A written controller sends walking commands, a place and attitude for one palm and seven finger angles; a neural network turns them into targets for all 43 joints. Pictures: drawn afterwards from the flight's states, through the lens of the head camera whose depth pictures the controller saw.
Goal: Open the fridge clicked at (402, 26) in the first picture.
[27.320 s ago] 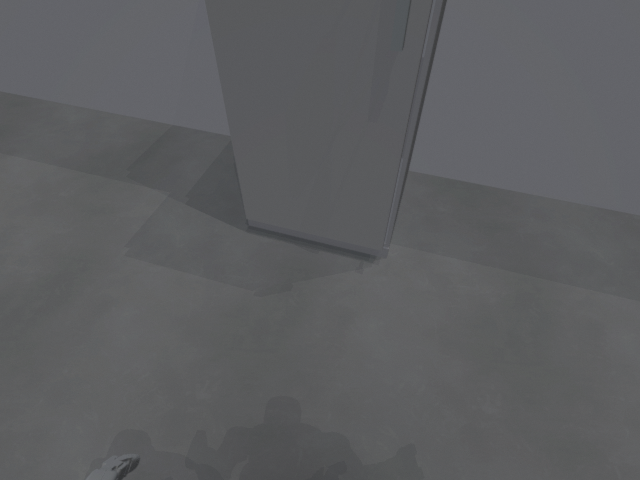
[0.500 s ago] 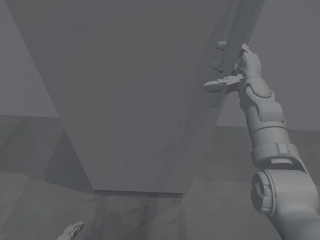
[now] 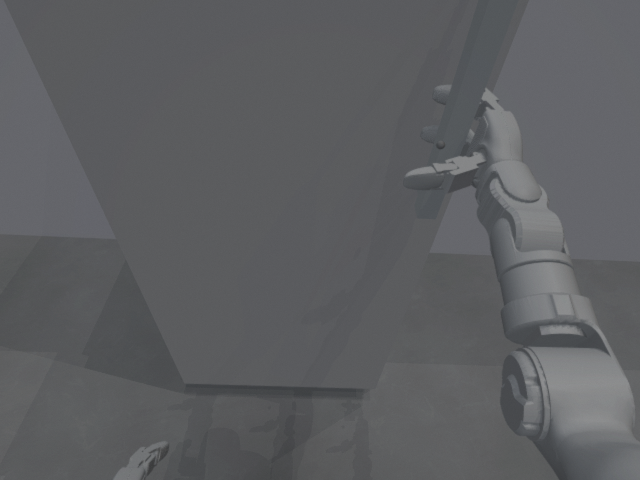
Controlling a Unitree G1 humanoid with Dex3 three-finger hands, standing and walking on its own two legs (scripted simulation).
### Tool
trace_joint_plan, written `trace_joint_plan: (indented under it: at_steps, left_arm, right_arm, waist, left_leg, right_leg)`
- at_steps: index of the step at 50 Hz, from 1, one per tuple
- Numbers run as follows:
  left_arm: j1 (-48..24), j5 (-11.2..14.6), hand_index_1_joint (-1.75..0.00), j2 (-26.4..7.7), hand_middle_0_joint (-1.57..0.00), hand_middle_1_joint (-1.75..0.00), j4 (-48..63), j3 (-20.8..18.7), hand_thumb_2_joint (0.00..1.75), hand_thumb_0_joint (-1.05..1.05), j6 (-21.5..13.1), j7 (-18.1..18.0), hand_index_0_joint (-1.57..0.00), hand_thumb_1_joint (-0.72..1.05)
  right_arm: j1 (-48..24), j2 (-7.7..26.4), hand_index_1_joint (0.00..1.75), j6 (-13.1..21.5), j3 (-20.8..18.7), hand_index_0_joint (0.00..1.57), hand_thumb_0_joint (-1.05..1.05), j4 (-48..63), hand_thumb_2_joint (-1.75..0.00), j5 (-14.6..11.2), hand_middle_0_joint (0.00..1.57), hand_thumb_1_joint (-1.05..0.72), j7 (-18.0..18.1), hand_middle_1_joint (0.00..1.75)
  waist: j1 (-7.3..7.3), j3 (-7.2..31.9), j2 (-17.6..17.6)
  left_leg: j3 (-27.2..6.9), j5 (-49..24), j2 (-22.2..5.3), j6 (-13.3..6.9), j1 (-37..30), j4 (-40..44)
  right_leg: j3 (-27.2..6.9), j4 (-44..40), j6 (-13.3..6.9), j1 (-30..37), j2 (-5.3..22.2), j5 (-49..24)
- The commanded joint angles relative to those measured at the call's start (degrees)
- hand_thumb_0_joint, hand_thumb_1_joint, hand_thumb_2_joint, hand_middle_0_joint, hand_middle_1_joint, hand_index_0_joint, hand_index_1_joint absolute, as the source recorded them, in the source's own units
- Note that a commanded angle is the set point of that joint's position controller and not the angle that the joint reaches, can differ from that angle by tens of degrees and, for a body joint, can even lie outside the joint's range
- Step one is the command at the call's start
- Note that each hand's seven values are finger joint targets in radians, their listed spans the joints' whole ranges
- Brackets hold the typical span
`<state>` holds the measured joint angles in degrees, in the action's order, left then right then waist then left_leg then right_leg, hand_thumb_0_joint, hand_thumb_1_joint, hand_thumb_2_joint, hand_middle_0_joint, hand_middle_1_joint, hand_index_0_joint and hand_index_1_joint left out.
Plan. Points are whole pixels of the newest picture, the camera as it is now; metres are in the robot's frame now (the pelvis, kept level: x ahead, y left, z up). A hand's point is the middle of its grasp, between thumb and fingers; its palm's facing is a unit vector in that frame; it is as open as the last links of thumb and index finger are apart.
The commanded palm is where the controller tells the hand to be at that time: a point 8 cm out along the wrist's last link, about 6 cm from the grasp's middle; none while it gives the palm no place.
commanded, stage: slide the fingers in behind the handle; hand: right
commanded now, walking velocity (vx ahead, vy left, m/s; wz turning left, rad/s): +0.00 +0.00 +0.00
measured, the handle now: (457, 94) +0.50 -0.11 +0.27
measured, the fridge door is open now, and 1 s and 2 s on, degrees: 0 0 0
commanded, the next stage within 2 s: grip the handle and tug to test in 0.16 s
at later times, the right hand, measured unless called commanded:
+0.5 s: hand (440, 144) +0.45 -0.09 +0.23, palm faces -0.06 +1.00 -0.01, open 12.7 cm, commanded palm +0.43 -0.13 +0.23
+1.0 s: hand (441, 144) +0.45 -0.09 +0.23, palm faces -0.07 +1.00 +0.01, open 6.0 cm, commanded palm +0.43 -0.15 +0.23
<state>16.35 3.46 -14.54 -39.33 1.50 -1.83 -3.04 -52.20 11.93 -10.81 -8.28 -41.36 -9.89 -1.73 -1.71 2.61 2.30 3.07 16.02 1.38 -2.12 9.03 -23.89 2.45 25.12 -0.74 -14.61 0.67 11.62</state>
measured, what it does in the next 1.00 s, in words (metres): stands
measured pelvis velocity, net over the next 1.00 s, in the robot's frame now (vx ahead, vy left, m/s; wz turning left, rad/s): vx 0.00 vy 0.00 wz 0.00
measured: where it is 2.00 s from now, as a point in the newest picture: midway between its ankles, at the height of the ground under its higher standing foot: outside the picture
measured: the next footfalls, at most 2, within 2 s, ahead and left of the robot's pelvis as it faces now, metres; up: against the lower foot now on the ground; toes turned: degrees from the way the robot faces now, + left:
none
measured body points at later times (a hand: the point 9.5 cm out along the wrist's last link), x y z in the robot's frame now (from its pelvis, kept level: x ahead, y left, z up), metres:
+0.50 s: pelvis +0.00 +0.00 +0.00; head +0.00 +0.01 +0.45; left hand +0.12 +0.24 -0.12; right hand +0.45 -0.14 +0.23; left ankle -0.04 +0.09 -0.74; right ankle +0.02 -0.11 -0.74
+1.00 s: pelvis +0.00 +0.00 +0.00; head +0.00 +0.01 +0.45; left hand +0.10 +0.25 -0.12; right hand +0.45 -0.15 +0.23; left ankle -0.04 +0.09 -0.74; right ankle +0.02 -0.11 -0.74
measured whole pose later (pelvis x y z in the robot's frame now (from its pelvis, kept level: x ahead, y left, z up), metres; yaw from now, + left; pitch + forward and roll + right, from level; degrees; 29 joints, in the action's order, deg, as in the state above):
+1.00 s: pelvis +0.00 +0.00 +0.00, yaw +0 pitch +1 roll +0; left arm 17.2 3.4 -14.4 -40.0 1.6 -1.9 -3.5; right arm -53.7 12.2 -10.1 -8.7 -43.8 -9.3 -1.6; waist -2.4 2.4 1.9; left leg 2.7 15.7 1.3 -1.8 9.3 -23.6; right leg 2.7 25.4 -1.1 -15.1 0.6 11.7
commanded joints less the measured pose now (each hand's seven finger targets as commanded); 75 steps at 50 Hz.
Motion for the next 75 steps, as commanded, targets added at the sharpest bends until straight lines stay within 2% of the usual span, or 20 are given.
trace_joint_plan:
  at_steps: [1, 6, 9, 11, 13, 19, 24, 26, 31, 33, 34, 36, 43, 44, 55, 57, 60, 63, 67, 75]
  left_arm:
    - [-3.8, 0.2, -0.30, -6.6, -0.20, -0.30, 7.4, -2.2, 0.90, 0.00, -2.5, -0.3, -0.20, 0.90]
    - [-4.1, 0.0, -0.30, -6.7, -0.20, -0.30, 7.5, -2.2, 0.90, 0.00, -2.2, -0.4, -0.20, 0.90]
    - [-3.9, 0.0, -0.30, -6.7, -0.20, -0.30, 7.3, -2.3, 0.90, 0.00, -2.2, -0.5, -0.20, 0.90]
    - [-4.5, 0.1, -0.30, -6.3, -0.20, -0.30, 7.6, -2.2, 0.90, 0.00, -2.2, -0.3, -0.20, 0.90]
    - [-4.2, 0.0, -0.30, -6.4, -0.20, -0.30, 7.0, -2.2, 0.90, 0.00, -2.0, -0.5, -0.20, 0.90]
    - [-3.8, -0.1, -0.30, -6.5, -0.20, -0.30, 6.7, -2.2, 0.90, 0.00, -1.9, -0.5, -0.20, 0.90]
    - [-3.0, -0.3, -0.30, -6.8, -0.20, -0.30, 6.2, -2.2, 0.90, 0.00, -1.9, -0.9, -0.20, 0.90]
    - [-2.9, -0.2, -0.30, -6.5, -0.20, -0.30, 6.0, -2.0, 0.90, 0.00, -2.1, -0.8, -0.20, 0.90]
    - [-2.8, -0.4, -0.30, -6.6, -0.20, -0.30, 6.5, -2.2, 0.90, 0.00, -2.5, -0.8, -0.20, 0.90]
    - [-3.1, -0.1, -0.30, -6.3, -0.20, -0.30, 6.6, -1.9, 0.90, 0.00, -2.6, -0.6, -0.20, 0.90]
    - [-2.4, -0.3, -0.30, -6.7, -0.20, -0.30, 6.4, -2.2, 0.90, 0.00, -2.7, -0.7, -0.20, 0.90]
    - [-2.7, -0.1, -0.30, -6.9, -0.20, -0.30, 6.4, -2.2, 0.90, 0.00, -2.7, -0.8, -0.20, 0.90]
    - [-2.2, 0.0, -0.30, -6.7, -0.20, -0.30, 6.3, -2.2, 0.90, 0.00, -2.9, -0.8, -0.20, 0.90]
    - [-2.1, -0.1, -0.30, -7.0, -0.20, -0.30, 6.5, -2.4, 0.90, 0.00, -2.9, -0.8, -0.20, 0.90]
    - [-2.3, -0.1, -0.30, -7.1, -0.20, -0.30, 6.9, -2.2, 0.90, 0.00, -2.4, -1.1, -0.20, 0.90]
    - [-2.7, 0.0, -0.30, -6.6, -0.20, -0.30, 7.1, -2.2, 0.90, 0.00, -2.5, -1.0, -0.20, 0.90]
    - [-2.2, 0.0, -0.30, -7.1, -0.20, -0.30, 6.9, -2.3, 0.90, 0.00, -2.4, -1.1, -0.20, 0.90]
    - [-2.6, 0.0, -0.30, -6.9, -0.20, -0.30, 7.1, -2.2, 0.90, 0.00, -2.3, -1.2, -0.20, 0.90]
    - [-3.2, -0.1, -0.30, -6.8, -0.20, -0.30, 7.9, -2.4, 0.90, 0.00, -2.2, -1.0, -0.20, 0.90]
    - [-5.9, 0.3, -0.30, -6.6, -0.20, -0.30, 10.2, -2.4, 0.90, 0.00, -1.6, -0.3, -0.20, 0.90]
  right_arm:
    - [-31.3, 5.6, 1.20, 3.9, 1.2, 0.30, 0.00, 14.9, -0.30, -0.2, 0.30, 0.50, -1.1, 1.20]
    - [-31.0, 7.8, 1.20, 3.2, -0.9, 0.30, 0.00, 16.2, -0.30, -0.1, 0.30, 0.50, -0.5, 1.20]
    - [-31.3, 5.7, 1.20, 2.9, 0.9, 0.30, 0.00, 15.3, -0.30, -0.2, 0.30, 0.50, -0.5, 1.20]
    - [-31.0, 4.2, 1.20, 2.6, 1.7, 0.30, 0.00, 16.2, -0.30, -0.3, 0.30, 0.50, -0.5, 1.20]
    - [-31.4, 5.5, 1.20, 2.2, 0.9, 0.30, 0.00, 15.2, -0.30, -0.1, 0.30, 0.50, -0.4, 1.20]
    - [-32.9, 3.6, 1.24, 2.1, 2.2, 0.33, 0.00, 13.2, -0.42, 0.0, 0.33, 0.22, 0.2, 1.24]
    - [-34.3, 5.2, 1.27, 2.5, 1.1, 0.35, 0.00, 10.3, -0.52, 0.1, 0.35, -0.01, 0.3, 1.27]
    - [-36.6, 4.1, 1.29, 3.0, 2.0, 0.36, 0.00, 10.2, -0.56, 0.0, 0.36, -0.11, 0.1, 1.29]
    - [-34.2, 7.9, 1.32, 4.7, -1.3, 0.39, 0.00, 11.4, -0.66, -0.2, 0.39, -0.34, -0.3, 1.32]
    - [-34.0, 5.4, 1.33, 4.9, 0.9, 0.40, 0.00, 10.9, -0.70, -0.3, 0.40, -0.43, -0.6, 1.33]
    - [-33.1, 5.7, 1.34, 5.0, 0.5, 0.41, 0.00, 9.7, -0.72, -0.4, 0.41, -0.48, -0.5, 1.34]
    - [-33.3, 8.2, 1.35, 5.0, -1.1, 0.42, 0.00, 9.7, -0.76, -0.3, 0.42, -0.57, -0.5, 1.35]
    - [-33.9, 7.9, 1.40, 5.0, -0.6, 0.45, 0.00, 11.2, -0.90, 0.1, 0.45, -0.90, -0.5, 1.40]
    - [-31.2, 8.9, 1.40, 4.7, -1.9, 0.45, 0.00, 9.4, -0.90, 0.1, 0.45, -0.90, -0.4, 1.40]
    - [-31.6, 12.3, 1.40, 4.7, -4.3, 0.45, 0.00, 10.4, -0.90, 0.4, 0.45, -0.90, -0.8, 1.40]
    - [-31.8, 9.5, 1.40, 4.6, -2.2, 0.45, 0.00, 11.0, -0.90, 0.2, 0.45, -0.90, -0.9, 1.40]
    - [-32.1, 11.4, 1.40, 4.6, -3.6, 0.45, 0.00, 10.3, -0.90, 0.1, 0.45, -0.90, -0.6, 1.40]
    - [-31.7, 10.3, 1.40, 4.5, -2.7, 0.45, 0.00, 10.2, -0.90, 0.3, 0.45, -0.90, -0.8, 1.40]
    - [-27.8, 12.0, 1.40, 4.5, -5.2, 0.45, 0.00, 12.6, -0.90, 0.0, 0.45, -0.90, -0.8, 1.40]
    - [-20.9, 8.8, 1.40, 2.9, -3.0, 0.45, 0.00, 21.6, -0.90, -0.6, 0.45, -0.90, -1.3, 1.40]
  waist:
    - [-0.88, 17.1, -4.2]
    - [-0.39, 18.7, -4.5]
    - [-1.06, 17.5, -6.0]
    - [-0.75, 18.1, -4.3]
    - [-0.96, 17.9, -4.1]
    - [-1.54, 16.4, -4.6]
    - [-1.81, 16.7, -6.1]
    - [-2.21, 16.4, -4.6]
    - [-0.80, 19.9, -4.5]
    - [-1.26, 17.7, -3.7]
    - [-1.36, 17.0, -6.8]
    - [-1.09, 16.2, -5.9]
    - [-1.23, 17.0, -3.8]
    - [-0.71, 16.8, -5.8]
    - [-0.42, 17.5, -5.1]
    - [-0.79, 17.3, -4.1]
    - [-1.00, 16.4, -5.7]
    - [-1.06, 16.4, -5.7]
    - [0.53, 18.9, -5.1]
    - [1.53, 19.2, -5.2]
  left_leg:
    - [-1.7, -23.1, -0.1, 0.9, 1.6, 2.1]
    - [-1.8, -24.4, -0.1, 0.8, 0.5, 1.9]
    - [-1.5, -23.0, 0.0, 0.9, 1.3, 2.3]
    - [-1.5, -23.8, 0.0, 0.7, 1.8, 1.8]
    - [-1.6, -23.4, 0.0, 0.7, 2.2, 1.9]
    - [-1.4, -21.3, 0.0, 0.8, 3.6, 2.3]
    - [-1.5, -20.3, -0.1, 0.9, 3.2, 2.4]
    - [-1.5, -19.6, -0.1, 0.8, 4.1, 2.3]
    - [-1.7, -22.3, -0.1, 0.5, 1.4, 1.8]
    - [-1.6, -21.1, 0.0, 0.6, 2.7, 2.2]
    - [-1.4, -20.8, 0.0, 0.8, 2.1, 2.5]
    - [-1.8, -20.0, 0.0, 0.8, 2.3, 2.7]
    - [-1.7, -20.1, 0.0, 0.7, 2.5, 2.6]
    - [-1.8, -19.8, 0.0, 0.8, 1.7, 3.0]
    - [-2.2, -21.6, -0.3, 0.9, 0.1, 2.7]
    - [-2.0, -21.5, -0.2, 0.8, 1.2, 2.7]
    - [-2.1, -20.2, -0.2, 1.0, 1.4, 3.1]
    - [-2.3, -21.0, -0.2, 1.1, 1.3, 3.0]
    - [-2.3, -23.5, -0.2, 0.9, -0.8, 2.5]
    - [-1.9, -27.4, -0.2, 0.8, -3.2, 2.1]
  right_leg:
    - [-2.4, 0.3, -2.7, 14.0, -1.1, -15.8]
    - [-2.5, 0.5, -2.8, 14.6, -1.2, -17.2]
    - [-2.6, 0.4, -2.8, 14.6, -1.0, -16.5]
    - [-2.8, 0.6, -2.7, 15.6, -1.1, -17.7]
    - [-2.7, 0.7, -2.6, 15.5, -1.0, -17.3]
    - [-3.1, 0.7, -2.7, 15.1, -1.0, -16.1]
    - [-3.2, 0.4, -2.7, 14.1, -1.0, -14.8]
    - [-3.3, 0.3, -2.6, 14.1, -1.1, -14.0]
    - [-3.1, 0.6, -2.6, 15.0, -1.1, -16.7]
    - [-2.9, 0.4, -2.5, 14.5, -1.0, -15.3]
    - [-3.0, 0.3, -2.7, 13.7, -0.9, -15.0]
    - [-2.8, -0.1, -2.8, 12.8, -0.9, -13.6]
    - [-2.7, 0.0, -2.6, 13.6, -0.8, -14.2]
    - [-2.6, -0.1, -2.8, 12.8, -0.8, -14.0]
    - [-2.1, -0.4, -2.9, 11.9, -0.9, -14.4]
    - [-2.2, 0.0, -2.8, 12.9, -0.9, -14.6]
    - [-2.3, -0.3, -2.9, 11.9, -0.8, -13.3]
    - [-2.0, -0.2, -2.9, 12.0, -0.9, -13.4]
    - [-1.9, 0.0, -2.9, 12.9, -0.9, -15.8]
    - [-1.4, -0.2, -2.9, 14.4, -0.7, -19.7]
